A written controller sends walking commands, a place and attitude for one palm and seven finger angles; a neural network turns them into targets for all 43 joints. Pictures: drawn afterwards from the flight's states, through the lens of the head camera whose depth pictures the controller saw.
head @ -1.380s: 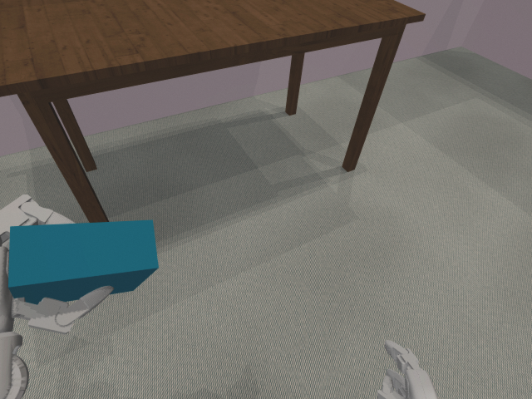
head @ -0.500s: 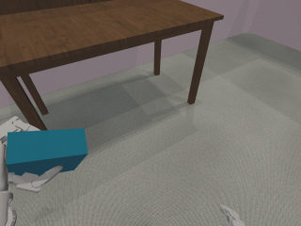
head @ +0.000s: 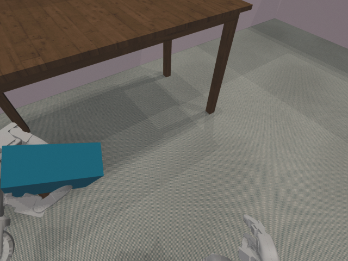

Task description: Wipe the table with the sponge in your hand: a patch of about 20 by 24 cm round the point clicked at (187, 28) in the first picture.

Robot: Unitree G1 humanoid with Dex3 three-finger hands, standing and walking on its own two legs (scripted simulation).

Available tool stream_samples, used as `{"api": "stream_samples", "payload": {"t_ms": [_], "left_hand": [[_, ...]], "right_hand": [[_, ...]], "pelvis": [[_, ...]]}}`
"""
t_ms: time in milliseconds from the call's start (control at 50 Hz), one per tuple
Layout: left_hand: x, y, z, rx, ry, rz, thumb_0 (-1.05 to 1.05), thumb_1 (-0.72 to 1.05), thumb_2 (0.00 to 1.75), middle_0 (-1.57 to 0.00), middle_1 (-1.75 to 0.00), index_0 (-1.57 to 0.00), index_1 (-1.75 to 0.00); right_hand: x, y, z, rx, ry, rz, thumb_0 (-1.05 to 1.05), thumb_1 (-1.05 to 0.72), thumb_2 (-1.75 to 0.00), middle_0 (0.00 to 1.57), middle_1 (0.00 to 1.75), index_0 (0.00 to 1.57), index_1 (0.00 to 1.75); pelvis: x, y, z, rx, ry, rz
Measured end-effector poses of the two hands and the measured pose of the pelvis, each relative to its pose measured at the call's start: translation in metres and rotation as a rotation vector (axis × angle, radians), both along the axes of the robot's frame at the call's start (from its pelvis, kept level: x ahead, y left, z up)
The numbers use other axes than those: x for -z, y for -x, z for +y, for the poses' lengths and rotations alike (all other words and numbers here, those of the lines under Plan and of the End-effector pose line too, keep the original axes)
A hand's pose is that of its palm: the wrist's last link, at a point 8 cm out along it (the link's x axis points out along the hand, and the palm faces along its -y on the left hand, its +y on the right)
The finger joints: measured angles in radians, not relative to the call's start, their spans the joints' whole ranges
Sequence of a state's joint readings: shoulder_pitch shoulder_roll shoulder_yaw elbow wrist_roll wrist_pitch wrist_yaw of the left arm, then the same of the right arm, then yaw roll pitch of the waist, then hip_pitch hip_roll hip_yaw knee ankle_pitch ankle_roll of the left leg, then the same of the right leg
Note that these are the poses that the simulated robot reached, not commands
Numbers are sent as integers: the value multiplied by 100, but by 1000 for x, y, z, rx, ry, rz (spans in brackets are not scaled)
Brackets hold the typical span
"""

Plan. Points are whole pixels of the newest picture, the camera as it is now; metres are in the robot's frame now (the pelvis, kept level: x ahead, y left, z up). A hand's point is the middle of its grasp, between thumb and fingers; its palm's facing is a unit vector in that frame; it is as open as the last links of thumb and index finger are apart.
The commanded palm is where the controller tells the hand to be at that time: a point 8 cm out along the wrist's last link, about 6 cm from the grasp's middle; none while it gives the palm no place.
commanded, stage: walk to a spot facing it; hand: left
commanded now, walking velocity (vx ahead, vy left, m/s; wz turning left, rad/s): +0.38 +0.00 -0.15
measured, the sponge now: (67, 169) +0.23 +0.20 +0.16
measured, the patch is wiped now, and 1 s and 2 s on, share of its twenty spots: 0.00 0.00 0.00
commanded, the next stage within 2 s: turn to face it in 0.42 s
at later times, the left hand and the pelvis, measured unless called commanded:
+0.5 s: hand (103, 100) +0.38 +0.18 +0.18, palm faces +0.36 -0.79 -0.50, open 9.6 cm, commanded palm +0.32 +0.23 +0.18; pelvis +0.16 -0.05 +0.00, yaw +1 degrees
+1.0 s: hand (96, 94) +0.40 +0.20 +0.18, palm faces +0.57 -0.67 -0.47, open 9.6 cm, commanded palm +0.35 +0.22 +0.18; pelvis +0.24 -0.08 -0.01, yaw +9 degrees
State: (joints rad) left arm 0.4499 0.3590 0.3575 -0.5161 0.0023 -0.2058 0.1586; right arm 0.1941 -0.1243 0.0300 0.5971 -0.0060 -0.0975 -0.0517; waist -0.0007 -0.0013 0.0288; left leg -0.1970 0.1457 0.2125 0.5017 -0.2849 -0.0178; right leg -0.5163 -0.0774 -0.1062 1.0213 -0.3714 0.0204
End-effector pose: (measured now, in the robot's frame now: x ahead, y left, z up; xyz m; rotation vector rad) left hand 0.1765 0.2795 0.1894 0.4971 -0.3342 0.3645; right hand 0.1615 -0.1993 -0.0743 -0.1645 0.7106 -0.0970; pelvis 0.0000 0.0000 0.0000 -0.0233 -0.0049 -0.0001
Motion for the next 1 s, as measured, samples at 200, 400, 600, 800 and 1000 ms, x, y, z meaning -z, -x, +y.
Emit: {"api": "stream_samples", "payload": {"t_ms": [200,400,600,800,1000], "left_hand": [[12,-82,-49,-3,-96,60,-1,-44,97,-81,-132,-81,-132],[1,-142,-78,84,-95,95,-1,-44,98,-81,-132,-81,-132],[2,-188,-33,-12,-63,-44,-1,-44,98,-81,-133,-81,-132],[-4,-209,-31,-24,-28,-59,-1,-44,98,-81,-133,-81,-132],[-5,-178,-51,-237,-61,49,-1,-45,98,-81,-133,-81,-132]], "right_hand": [[51,-46,-48,29,-44,113,1,-90,-90,21,30,21,30],[24,-103,-116,114,71,151,1,-91,-90,20,30,20,30],[14,-182,-98,91,148,92,1,-91,-90,20,30,20,30],[9,-247,-19,-96,-21,16,1,-91,-90,20,30,20,30],[35,-271,-37,-210,-89,52,1,-90,-90,21,30,21,30]], "pelvis": [[23,-71,-45,11,-13,-7],[5,-128,-57,7,-34,-1],[19,-204,-36,-22,-38,-19],[12,-222,-40,-93,6,-23],[13,-238,-78,-150,0,-10]]}}
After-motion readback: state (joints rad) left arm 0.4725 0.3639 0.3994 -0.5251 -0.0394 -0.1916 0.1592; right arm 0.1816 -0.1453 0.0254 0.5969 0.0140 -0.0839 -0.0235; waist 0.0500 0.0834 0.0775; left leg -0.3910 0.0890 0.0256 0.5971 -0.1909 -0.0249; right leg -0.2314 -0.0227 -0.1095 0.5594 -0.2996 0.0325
